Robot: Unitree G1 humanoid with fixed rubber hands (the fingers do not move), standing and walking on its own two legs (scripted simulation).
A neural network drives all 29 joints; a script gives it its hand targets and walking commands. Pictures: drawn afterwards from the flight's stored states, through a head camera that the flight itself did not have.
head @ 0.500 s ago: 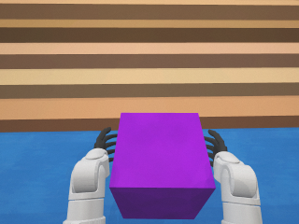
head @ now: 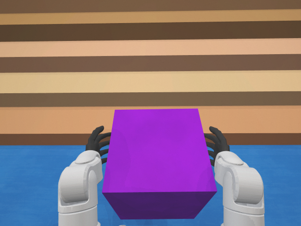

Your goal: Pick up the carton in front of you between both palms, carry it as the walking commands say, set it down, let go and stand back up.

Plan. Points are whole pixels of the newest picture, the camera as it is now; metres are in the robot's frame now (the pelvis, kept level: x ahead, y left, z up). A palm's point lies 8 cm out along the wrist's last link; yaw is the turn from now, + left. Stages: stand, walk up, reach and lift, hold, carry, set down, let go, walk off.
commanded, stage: carry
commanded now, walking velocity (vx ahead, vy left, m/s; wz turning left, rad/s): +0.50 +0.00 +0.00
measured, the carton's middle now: (156, 167) +0.28 +0.01 +0.02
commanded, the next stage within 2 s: none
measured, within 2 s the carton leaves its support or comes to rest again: neither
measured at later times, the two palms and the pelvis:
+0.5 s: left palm (119, 69) +0.61 +0.16 +0.10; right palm (202, 72) +0.59 -0.14 +0.11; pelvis +0.33 +0.03 +0.00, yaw -3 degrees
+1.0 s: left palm (139, 12) +1.04 +0.12 +0.15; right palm (199, 13) +1.04 -0.18 +0.15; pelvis +0.63 -0.02 -0.01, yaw -3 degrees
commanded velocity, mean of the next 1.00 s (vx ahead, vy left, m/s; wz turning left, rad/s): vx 0.50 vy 0.00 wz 0.00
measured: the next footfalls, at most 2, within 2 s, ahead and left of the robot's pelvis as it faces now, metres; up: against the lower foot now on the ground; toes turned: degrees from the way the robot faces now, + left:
left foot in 0.12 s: +0.28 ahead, +0.10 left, +0.00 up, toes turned +9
right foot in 0.64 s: +0.61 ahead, -0.09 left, +0.00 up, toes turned -11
